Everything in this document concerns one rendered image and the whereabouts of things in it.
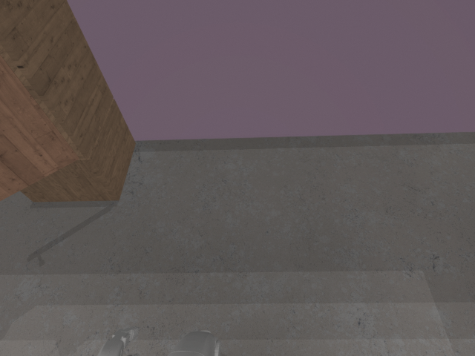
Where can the cupboard door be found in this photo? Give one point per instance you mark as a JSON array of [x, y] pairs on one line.
[[31, 147]]

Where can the left robot hand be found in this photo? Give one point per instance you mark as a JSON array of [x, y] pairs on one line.
[[119, 341]]

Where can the robot left thigh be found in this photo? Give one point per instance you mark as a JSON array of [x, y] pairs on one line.
[[197, 344]]

